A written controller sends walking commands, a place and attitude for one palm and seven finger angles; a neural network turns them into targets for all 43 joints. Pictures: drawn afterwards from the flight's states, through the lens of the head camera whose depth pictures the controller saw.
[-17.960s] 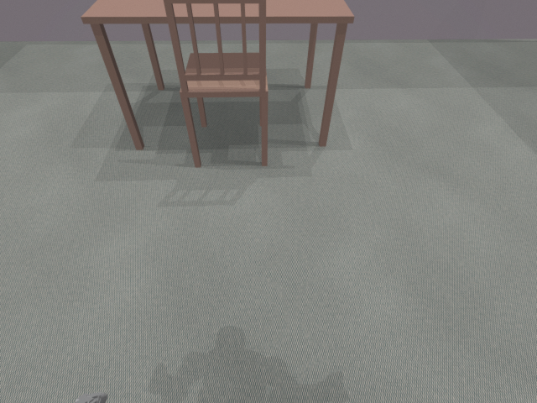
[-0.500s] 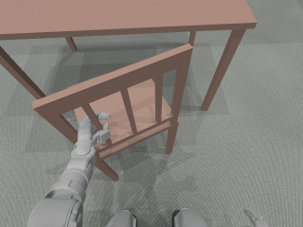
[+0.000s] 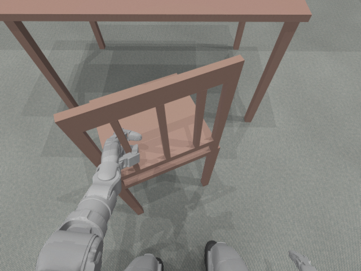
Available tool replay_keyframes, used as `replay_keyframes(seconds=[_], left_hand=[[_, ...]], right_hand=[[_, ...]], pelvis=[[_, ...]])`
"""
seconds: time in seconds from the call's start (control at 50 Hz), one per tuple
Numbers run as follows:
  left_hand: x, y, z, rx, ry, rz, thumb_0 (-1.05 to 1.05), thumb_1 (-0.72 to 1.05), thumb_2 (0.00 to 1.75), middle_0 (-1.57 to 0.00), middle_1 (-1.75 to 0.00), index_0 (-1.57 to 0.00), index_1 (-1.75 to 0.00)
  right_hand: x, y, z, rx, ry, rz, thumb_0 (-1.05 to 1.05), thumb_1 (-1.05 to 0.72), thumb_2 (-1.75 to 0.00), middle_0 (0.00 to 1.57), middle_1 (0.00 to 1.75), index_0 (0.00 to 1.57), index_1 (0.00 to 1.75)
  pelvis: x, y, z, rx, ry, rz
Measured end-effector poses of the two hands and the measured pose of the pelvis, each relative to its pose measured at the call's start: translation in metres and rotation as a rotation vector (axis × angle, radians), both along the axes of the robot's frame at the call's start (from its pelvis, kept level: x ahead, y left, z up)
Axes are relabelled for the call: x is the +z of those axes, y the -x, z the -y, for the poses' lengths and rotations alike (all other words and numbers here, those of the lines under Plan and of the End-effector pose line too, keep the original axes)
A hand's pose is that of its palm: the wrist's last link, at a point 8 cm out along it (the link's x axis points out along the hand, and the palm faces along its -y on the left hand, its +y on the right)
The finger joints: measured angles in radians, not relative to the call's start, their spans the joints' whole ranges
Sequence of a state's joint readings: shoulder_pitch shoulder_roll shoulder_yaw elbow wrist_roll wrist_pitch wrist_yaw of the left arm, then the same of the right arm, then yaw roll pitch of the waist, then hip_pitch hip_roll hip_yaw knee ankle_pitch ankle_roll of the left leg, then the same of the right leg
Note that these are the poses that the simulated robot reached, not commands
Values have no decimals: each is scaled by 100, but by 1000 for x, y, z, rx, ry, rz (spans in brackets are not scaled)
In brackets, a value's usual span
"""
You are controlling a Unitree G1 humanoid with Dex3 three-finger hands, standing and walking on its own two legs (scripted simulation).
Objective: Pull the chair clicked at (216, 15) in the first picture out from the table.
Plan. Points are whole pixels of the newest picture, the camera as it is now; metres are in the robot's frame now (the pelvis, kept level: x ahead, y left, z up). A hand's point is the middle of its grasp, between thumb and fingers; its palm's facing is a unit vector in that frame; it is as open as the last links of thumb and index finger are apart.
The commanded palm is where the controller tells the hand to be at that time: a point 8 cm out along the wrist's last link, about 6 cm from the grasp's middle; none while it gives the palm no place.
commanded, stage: step backward, pulling the chair out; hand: left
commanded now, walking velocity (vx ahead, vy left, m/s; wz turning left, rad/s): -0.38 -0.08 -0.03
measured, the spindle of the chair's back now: (164, 134) +0.44 +0.05 -0.06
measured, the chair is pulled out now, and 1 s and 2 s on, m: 0.36 0.59 0.59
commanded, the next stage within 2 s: stop walking, hand still on the chair in 0.50 s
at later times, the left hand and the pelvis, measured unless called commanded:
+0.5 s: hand (125, 207) +0.25 +0.13 -0.05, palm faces +0.01 -0.99 -0.16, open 4.9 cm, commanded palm +0.25 +0.18 -0.05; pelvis -0.12 +0.01 +0.00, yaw -2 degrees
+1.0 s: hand (117, 257) +0.15 +0.14 -0.05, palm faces +0.04 -0.99 -0.16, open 4.9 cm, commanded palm +0.13 +0.19 -0.03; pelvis -0.16 +0.00 +0.00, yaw -3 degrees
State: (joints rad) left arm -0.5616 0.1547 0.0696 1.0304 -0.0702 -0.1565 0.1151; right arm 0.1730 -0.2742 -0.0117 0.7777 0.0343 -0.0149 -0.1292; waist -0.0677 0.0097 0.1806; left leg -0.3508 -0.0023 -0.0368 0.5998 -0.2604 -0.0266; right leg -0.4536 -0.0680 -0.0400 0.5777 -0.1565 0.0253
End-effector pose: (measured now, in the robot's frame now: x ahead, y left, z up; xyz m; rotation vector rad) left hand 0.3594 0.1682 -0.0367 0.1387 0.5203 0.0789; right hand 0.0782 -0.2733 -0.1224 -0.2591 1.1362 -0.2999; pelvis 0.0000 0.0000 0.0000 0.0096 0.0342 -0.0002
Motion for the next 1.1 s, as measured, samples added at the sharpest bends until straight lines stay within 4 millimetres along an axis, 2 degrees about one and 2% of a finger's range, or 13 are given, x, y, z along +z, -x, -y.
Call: replay_keyframes(seconds=[0.08,0.22,0.34,0.44,0.6,0.66,0.76,0.84,0.92,1.1], left_hand=[[0,18,-4,-14,0,2,2,75,80,-17,-121,-50,-145],[0,52,-5,6,-18,18,1,74,82,-20,-121,-50,-145],[1,83,-6,2,-9,16,1,75,81,-18,-120,-50,-145],[1,112,-11,-28,-2,13,1,76,80,-16,-120,-50,-145],[1,154,-15,-9,-20,14,1,75,81,-19,-118,-50,-145],[2,168,-14,2,-29,12,1,74,81,-21,-116,-50,-145],[2,191,-12,16,-22,11,1,74,81,-20,-116,-50,-145],[3,208,-13,12,-15,5,1,75,80,-18,-117,-50,-145],[3,221,-15,3,-10,3,1,75,80,-17,-117,-50,-145],[3,232,-19,-1,-16,3,1,74,81,-18,-117,-50,-145]], right_hand=[[4,16,-5,17,-2,6,1,-91,-90,20,30,20,30],[-3,46,-12,6,-69,41,1,-91,-90,21,30,20,30],[1,80,-6,-3,-3,48,1,-91,-90,21,30,20,30],[9,109,-12,-1,15,36,1,-91,-90,20,30,20,30],[-4,147,-27,36,-88,30,1,-91,-90,21,30,20,30],[-5,161,-23,0,-100,42,1,-91,-90,21,30,20,30],[2,177,-11,-31,-49,77,1,-91,-90,21,30,20,30],[11,183,-8,-37,-18,95,1,-91,-90,21,30,20,30],[16,180,-12,-28,-16,109,1,-91,-90,20,30,20,30],[20,146,-33,3,-74,167,1,-91,-90,20,30,20,30]], pelvis=[[0,18,0,-18,-1,-2],[-1,55,10,-27,41,17],[-4,86,-4,5,21,17],[-1,110,-12,-22,26,22],[0,145,4,-47,77,30],[0,158,8,-50,63,42],[-2,168,2,-39,32,65],[0,171,-2,-45,30,79],[3,168,-4,-48,33,83],[8,151,-2,-58,25,79]])
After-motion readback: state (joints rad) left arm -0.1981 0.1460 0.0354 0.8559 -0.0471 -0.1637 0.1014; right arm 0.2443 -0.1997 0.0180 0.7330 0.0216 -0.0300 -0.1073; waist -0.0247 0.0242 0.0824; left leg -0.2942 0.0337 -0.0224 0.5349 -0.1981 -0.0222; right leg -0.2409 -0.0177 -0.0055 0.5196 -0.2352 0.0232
